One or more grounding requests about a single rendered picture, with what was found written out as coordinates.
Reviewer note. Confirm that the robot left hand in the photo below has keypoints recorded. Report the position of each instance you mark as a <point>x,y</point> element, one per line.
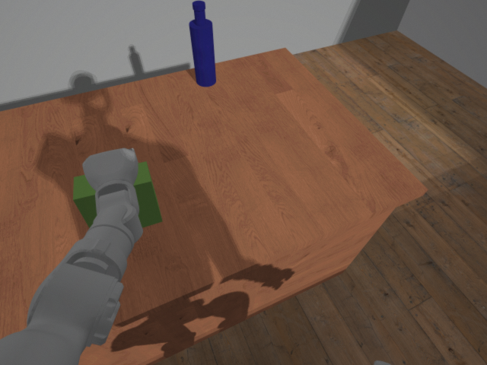
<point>119,164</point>

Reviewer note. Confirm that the table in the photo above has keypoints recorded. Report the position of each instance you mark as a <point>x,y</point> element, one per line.
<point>267,186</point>

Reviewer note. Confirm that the robot left upper arm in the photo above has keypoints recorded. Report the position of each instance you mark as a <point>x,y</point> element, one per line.
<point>77,309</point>

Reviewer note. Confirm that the sponge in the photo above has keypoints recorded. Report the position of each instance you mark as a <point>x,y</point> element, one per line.
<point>149,211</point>

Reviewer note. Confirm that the left robot forearm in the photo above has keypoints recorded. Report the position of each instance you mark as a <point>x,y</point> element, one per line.
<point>110,239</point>

